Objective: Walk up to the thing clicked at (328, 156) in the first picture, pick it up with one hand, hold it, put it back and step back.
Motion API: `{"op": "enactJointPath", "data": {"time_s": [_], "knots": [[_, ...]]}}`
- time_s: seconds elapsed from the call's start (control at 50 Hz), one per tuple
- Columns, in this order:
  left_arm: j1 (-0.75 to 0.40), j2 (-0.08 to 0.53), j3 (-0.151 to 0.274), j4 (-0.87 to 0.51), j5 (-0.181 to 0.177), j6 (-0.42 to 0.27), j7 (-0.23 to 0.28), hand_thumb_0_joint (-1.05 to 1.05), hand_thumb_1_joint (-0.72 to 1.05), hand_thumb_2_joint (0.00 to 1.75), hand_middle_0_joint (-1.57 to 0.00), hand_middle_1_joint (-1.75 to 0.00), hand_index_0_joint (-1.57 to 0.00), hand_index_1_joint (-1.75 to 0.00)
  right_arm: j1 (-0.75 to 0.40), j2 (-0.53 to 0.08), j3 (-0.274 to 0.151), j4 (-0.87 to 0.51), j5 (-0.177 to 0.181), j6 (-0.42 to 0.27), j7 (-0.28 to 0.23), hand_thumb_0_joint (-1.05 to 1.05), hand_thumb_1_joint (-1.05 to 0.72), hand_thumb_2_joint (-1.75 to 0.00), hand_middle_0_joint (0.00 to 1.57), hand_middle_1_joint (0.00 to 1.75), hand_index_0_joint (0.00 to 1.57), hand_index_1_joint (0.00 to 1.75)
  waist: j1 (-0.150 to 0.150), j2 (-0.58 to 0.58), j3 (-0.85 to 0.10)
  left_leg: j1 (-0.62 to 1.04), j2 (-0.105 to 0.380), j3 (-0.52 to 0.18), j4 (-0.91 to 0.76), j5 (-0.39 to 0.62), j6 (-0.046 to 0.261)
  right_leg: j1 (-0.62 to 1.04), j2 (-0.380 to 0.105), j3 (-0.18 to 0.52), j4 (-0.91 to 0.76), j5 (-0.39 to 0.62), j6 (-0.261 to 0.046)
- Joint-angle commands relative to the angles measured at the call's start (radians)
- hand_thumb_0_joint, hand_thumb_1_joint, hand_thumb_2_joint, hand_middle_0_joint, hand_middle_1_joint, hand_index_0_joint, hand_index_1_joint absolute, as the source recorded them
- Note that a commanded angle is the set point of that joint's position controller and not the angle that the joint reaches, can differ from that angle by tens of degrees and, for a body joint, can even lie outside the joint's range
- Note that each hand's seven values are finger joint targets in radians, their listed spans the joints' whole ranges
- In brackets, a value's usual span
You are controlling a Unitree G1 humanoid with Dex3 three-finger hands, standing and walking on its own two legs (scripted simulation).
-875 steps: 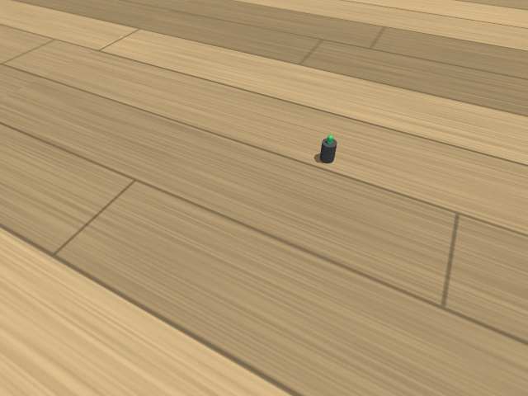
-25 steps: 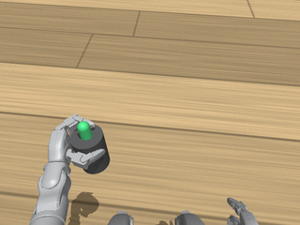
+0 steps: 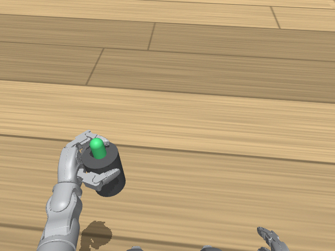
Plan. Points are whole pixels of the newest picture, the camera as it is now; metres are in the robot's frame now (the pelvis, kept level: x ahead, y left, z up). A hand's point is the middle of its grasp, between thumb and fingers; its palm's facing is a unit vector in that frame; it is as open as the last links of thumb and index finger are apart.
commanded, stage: hold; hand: left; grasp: from the side
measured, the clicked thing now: (103, 163) +0.33 +0.17 +0.01
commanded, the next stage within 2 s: none
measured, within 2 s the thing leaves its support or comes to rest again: neither
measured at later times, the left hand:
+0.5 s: hand (95, 162) +0.31 +0.17 +0.05, palm faces +0.06 -1.00 -0.02, open 9.3 cm
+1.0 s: hand (92, 163) +0.31 +0.18 +0.05, palm faces +0.05 -1.00 -0.03, open 9.3 cm
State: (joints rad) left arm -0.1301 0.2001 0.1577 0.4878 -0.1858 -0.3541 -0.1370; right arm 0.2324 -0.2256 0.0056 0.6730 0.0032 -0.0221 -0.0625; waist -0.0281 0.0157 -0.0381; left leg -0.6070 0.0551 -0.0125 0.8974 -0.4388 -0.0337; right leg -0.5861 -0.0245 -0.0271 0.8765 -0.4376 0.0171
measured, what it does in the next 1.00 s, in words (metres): stands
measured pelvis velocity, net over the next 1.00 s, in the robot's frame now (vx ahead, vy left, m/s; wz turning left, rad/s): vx -0.01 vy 0.01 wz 0.00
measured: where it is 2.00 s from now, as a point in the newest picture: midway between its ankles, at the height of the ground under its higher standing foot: outside the picture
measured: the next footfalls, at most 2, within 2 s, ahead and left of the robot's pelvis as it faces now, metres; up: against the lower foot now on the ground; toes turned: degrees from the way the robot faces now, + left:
none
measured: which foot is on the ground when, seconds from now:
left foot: down 0.00-1.00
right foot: down 0.00-1.00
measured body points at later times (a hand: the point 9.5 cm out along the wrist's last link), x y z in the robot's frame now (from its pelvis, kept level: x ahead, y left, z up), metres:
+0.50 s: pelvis +0.00 +0.00 +0.01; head +0.04 +0.01 +0.46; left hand +0.31 +0.23 +0.05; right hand +0.12 -0.24 -0.10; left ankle +0.01 +0.14 -0.69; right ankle +0.00 -0.13 -0.69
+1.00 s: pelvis -0.01 +0.01 +0.01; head +0.03 +0.01 +0.46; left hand +0.30 +0.23 +0.06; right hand +0.11 -0.24 -0.10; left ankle +0.01 +0.14 -0.69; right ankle +0.00 -0.13 -0.69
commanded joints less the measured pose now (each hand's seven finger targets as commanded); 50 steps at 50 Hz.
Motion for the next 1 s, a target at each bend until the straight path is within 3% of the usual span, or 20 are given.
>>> {"op": "enactJointPath", "data": {"time_s": [0.0,0.06,0.12,0.2,0.22,0.28,0.3,0.42,0.46,0.54,0.56,0.58,0.62,0.66,0.7,0.76,0.84,0.88,0.96,0.98], "knots": [[-0.306,0.131,0.061,-0.275,-0.038,-0.119,-0.006,0.0,0.17,1.21,-1.24,-1.4,-1.26,-1.39,-0.005,-0.13,-0.049,-0.125,-0.005,-0.032,-0.012,0.0,-0.91,-0.9,0.2,0.3,0.2,0.3,0.001,0.03,-0.34,0.198,-0.042,0.019,-0.111,0.353,0.029,0.159,0.032,-0.008,-0.115,0.383,-0.023],[-0.37,0.185,0.093,-0.341,-0.029,-0.131,-0.001,0.0,0.19,1.2,-1.23,-1.39,-1.25,-1.38,-0.008,-0.135,-0.055,-0.126,-0.005,-0.028,-0.014,0.0,-0.91,-0.9,0.2,0.3,0.2,0.3,0.007,0.038,-0.352,0.21,-0.044,0.024,-0.12,0.351,0.031,0.175,0.028,-0.002,-0.126,0.395,-0.02],[-0.318,0.131,0.063,-0.321,-0.04,-0.125,0.001,0.0,0.17,1.2,-1.24,-1.4,-1.26,-1.39,-0.016,-0.125,-0.047,-0.129,-0.005,-0.028,-0.013,0.0,-0.91,-0.9,0.2,0.3,0.2,0.3,0.002,0.014,-0.327,0.204,-0.045,0.024,-0.132,0.324,0.031,0.192,0.029,-0.005,-0.141,0.373,-0.017],[-0.363,0.167,0.078,-0.368,-0.027,-0.133,0.017,0.0,0.17,1.2,-1.23,-1.39,-1.25,-1.39,-0.017,-0.128,-0.051,-0.124,-0.006,-0.027,-0.016,0.0,-0.91,-0.9,0.2,0.3,0.2,0.3,0.007,0.027,-0.332,0.212,-0.046,0.028,-0.142,0.327,0.033,0.203,0.024,-0.001,-0.149,0.385,-0.016],[-0.324,0.136,0.05,-0.319,-0.021,-0.125,0.017,0.0,0.15,1.2,-1.24,-1.4,-1.26,-1.4,-0.023,-0.123,-0.047,-0.129,-0.007,-0.026,-0.015,0.0,-0.91,-0.9,0.2,0.3,0.2,0.3,0.001,0.02,-0.319,0.215,-0.047,0.029,-0.142,0.321,0.033,0.195,0.026,-0.002,-0.157,0.378,-0.015],[-0.328,0.13,0.053,-0.306,-0.025,-0.127,0.017,0.0,0.17,1.19,-1.23,-1.4,-1.26,-1.39,-0.032,-0.126,-0.05,-0.134,-0.004,-0.03,-0.012,0.0,-0.91,-0.9,0.2,0.3,0.2,0.3,0.001,0.01,-0.297,0.212,-0.045,0.023,-0.162,0.28,0.032,0.194,0.029,-0.008,-0.163,0.33,-0.018],[-0.378,0.185,0.089,-0.381,-0.023,-0.136,0.023,0.0,0.16,1.2,-1.23,-1.39,-1.25,-1.39,-0.024,-0.129,-0.054,-0.126,-0.004,-0.03,-0.014,0.0,-0.91,-0.9,0.2,0.3,0.2,0.3,0.013,0.041,-0.331,0.226,-0.046,0.027,-0.164,0.287,0.031,0.21,0.025,-0.004,-0.165,0.336,-0.019],[-0.333,0.113,0.028,-0.301,-0.024,-0.109,0.024,0.0,0.16,1.21,-1.23,-1.4,-1.26,-1.4,-0.024,-0.129,-0.051,-0.119,-0.002,-0.033,-0.012,0.0,-0.91,-0.9,0.2,0.3,0.2,0.3,-0.013,0.016,-0.289,0.247,-0.042,0.02,-0.178,0.308,0.03,0.198,0.031,-0.012,-0.175,0.351,-0.021],[-0.397,0.166,0.071,-0.343,-0.025,-0.119,0.025,0.0,0.14,1.2,-1.23,-1.4,-1.25,-1.39,-0.027,-0.13,-0.051,-0.116,-0.003,-0.033,-0.014,0.0,-0.9,-0.9,0.2,0.3,0.2,0.3,-0.005,0.029,-0.288,0.242,-0.045,0.023,-0.181,0.291,0.032,0.202,0.027,-0.007,-0.185,0.342,-0.019],[-0.337,0.109,0.026,-0.257,-0.017,-0.115,0.019,0.0,0.15,1.2,-1.24,-1.41,-1.26,-1.4,-0.025,-0.126,-0.049,-0.115,-0.004,-0.036,-0.006,0.0,-0.91,-0.9,0.2,0.3,0.2,0.3,-0.006,0.008,-0.264,0.235,-0.043,0.021,-0.188,0.293,0.031,0.199,0.029,-0.013,-0.184,0.336,-0.021],[-0.407,0.165,0.062,-0.355,-0.017,-0.131,0.024,0.0,0.14,1.21,-1.24,-1.41,-1.27,-1.4,-0.03,-0.128,-0.053,-0.114,-0.004,-0.037,-0.006,0.0,-0.9,-0.9,0.2,0.3,0.2,0.3,0.009,0.042,-0.29,0.247,-0.043,0.022,-0.192,0.289,0.028,0.209,0.027,-0.013,-0.185,0.33,-0.022],[-0.384,0.166,0.065,-0.32,-0.013,-0.131,0.025,0.0,0.14,1.2,-1.25,-1.41,-1.27,-1.41,-0.03,-0.13,-0.054,-0.116,-0.004,-0.035,-0.006,0.0,-0.91,-0.9,0.2,0.3,0.2,0.3,0.006,0.042,-0.293,0.256,-0.045,0.022,-0.192,0.285,0.027,0.211,0.028,-0.012,-0.187,0.319,-0.022],[-0.385,0.166,0.06,-0.378,-0.021,-0.137,0.022,0.0,0.16,1.2,-1.25,-1.41,-1.27,-1.4,-0.025,-0.127,-0.053,-0.115,-0.003,-0.04,-0.003,0.0,-0.91,-0.9,0.2,0.3,0.2,0.3,0.011,0.055,-0.313,0.264,-0.044,0.02,-0.198,0.275,0.025,0.222,0.028,-0.014,-0.186,0.308,-0.024],[-0.304,0.108,0.028,-0.295,-0.028,-0.122,0.021,0.0,0.16,1.21,-1.25,-1.42,-1.27,-1.41,-0.03,-0.124,-0.05,-0.121,0.001,-0.042,-0.001,0.0,-0.91,-0.9,0.2,0.3,0.2,0.3,0.005,0.017,-0.289,0.252,-0.041,0.016,-0.201,0.281,0.025,0.213,0.034,-0.021,-0.188,0.312,-0.024],[-0.388,0.153,0.048,-0.37,-0.025,-0.13,0.029,0.0,0.13,1.21,-1.23,-1.41,-1.26,-1.41,-0.028,-0.131,-0.052,-0.121,0.003,-0.046,-0.001,0.0,-0.91,-0.9,0.2,0.3,0.2,0.3,0.005,0.041,-0.318,0.27,-0.04,0.015,-0.202,0.288,0.024,0.224,0.033,-0.017,-0.186,0.319,-0.025],[-0.344,0.157,0.058,-0.347,-0.019,-0.125,0.036,0.0,0.13,1.21,-1.24,-1.41,-1.26,-1.4,-0.021,-0.128,-0.053,-0.111,0.002,-0.046,0.0,0.0,-0.91,-0.9,0.2,0.3,0.2,0.3,0.013,0.048,-0.295,0.258,-0.04,0.016,-0.203,0.3,0.022,0.217,0.033,-0.018,-0.185,0.324,-0.027],[-0.347,0.125,0.025,-0.314,-0.016,-0.125,0.038,0.0,0.12,1.21,-1.24,-1.42,-1.26,-1.41,-0.021,-0.125,-0.049,-0.11,-0.001,-0.047,0.001,0.0,-0.91,-0.9,0.2,0.3,0.2,0.3,-0.004,0.022,-0.265,0.254,-0.039,0.014,-0.205,0.286,0.025,0.203,0.033,-0.02,-0.191,0.314,-0.024],[-0.37,0.155,0.053,-0.351,-0.017,-0.128,0.04,0.0,0.14,1.21,-1.23,-1.41,-1.25,-1.4,-0.017,-0.128,-0.051,-0.107,-0.002,-0.048,0.002,0.0,-0.91,-0.9,0.2,0.3,0.2,0.3,0.005,0.035,-0.299,0.262,-0.04,0.015,-0.204,0.291,0.025,0.221,0.03,-0.017,-0.191,0.32,-0.024],[-0.35,0.122,0.019,-0.313,-0.018,-0.121,0.029,0.0,0.14,1.22,-1.23,-1.41,-1.25,-1.4,-0.015,-0.124,-0.048,-0.107,-0.002,-0.047,0.004,0.0,-0.91,-0.9,0.2,0.3,0.2,0.3,-0.003,0.019,-0.279,0.253,-0.04,0.015,-0.203,0.284,0.026,0.21,0.032,-0.018,-0.197,0.318,-0.023],[-0.356,0.126,0.034,-0.295,-0.025,-0.121,0.027,0.0,0.16,1.22,-1.23,-1.41,-1.25,-1.4,-0.016,-0.129,-0.05,-0.104,-0.001,-0.049,0.005,0.0,-0.9,-0.9,0.2,0.3,0.2,0.3,-0.005,0.002,-0.263,0.243,-0.039,0.015,-0.205,0.272,0.028,0.207,0.032,-0.02,-0.198,0.308,-0.021]]}}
